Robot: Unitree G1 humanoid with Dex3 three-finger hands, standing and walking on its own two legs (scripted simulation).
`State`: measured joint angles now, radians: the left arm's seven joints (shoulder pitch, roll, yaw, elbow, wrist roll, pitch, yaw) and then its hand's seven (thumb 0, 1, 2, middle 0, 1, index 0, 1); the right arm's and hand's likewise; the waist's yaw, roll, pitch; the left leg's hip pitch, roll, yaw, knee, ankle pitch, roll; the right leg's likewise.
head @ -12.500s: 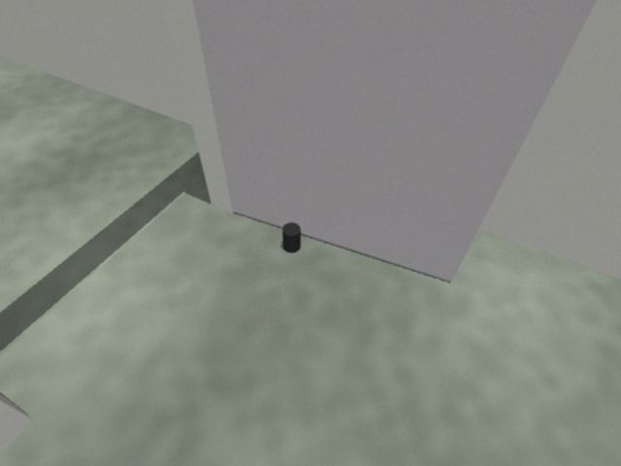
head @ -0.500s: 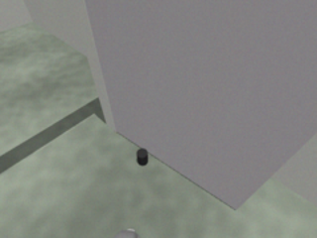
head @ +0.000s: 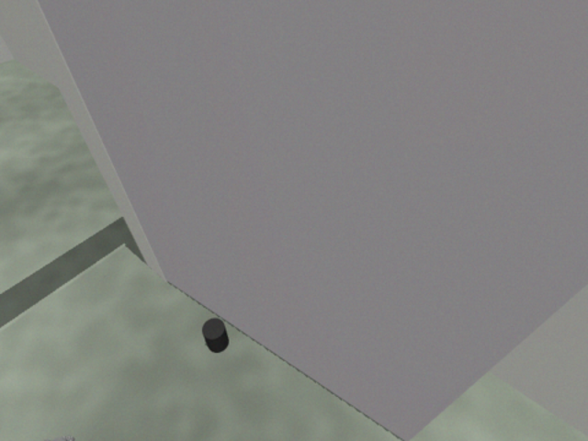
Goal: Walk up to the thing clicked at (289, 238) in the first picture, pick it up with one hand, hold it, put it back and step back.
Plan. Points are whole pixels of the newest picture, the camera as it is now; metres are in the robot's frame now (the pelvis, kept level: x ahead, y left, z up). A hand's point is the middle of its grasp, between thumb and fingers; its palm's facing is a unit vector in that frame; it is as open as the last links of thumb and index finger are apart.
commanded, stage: walk up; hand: left
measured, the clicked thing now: (215, 335) +0.57 +0.27 -0.69
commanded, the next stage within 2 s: none
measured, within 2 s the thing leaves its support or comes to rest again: neither
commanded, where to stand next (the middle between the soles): +0.18 -0.01 m, yaw +1 degrees
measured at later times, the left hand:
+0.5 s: hand out of the picture +0.15 +0.24 -0.14, palm faces -0.02 -0.93 -0.35, open 7.4 cm
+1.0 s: hand (135, 392) +0.23 +0.25 -0.12, palm faces +0.00 -0.92 -0.40, open 7.4 cm
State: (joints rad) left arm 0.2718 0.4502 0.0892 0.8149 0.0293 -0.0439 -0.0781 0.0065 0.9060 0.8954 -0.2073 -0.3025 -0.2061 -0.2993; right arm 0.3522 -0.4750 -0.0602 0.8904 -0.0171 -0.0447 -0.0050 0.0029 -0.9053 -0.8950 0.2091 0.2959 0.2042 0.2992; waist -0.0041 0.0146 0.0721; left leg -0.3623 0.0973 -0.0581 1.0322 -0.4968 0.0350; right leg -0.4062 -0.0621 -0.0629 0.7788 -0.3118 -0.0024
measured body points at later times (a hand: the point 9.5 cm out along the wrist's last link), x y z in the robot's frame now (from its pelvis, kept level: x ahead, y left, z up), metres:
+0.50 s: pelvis +0.12 -0.02 +0.01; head +0.15 -0.01 +0.46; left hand +0.16 +0.29 -0.11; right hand +0.21 -0.34 -0.09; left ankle +0.18 +0.10 -0.71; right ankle +0.12 -0.14 -0.67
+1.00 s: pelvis +0.15 -0.02 +0.02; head +0.17 -0.03 +0.47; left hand +0.23 +0.30 -0.10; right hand +0.24 -0.33 -0.12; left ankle +0.17 +0.11 -0.71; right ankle +0.18 -0.16 -0.71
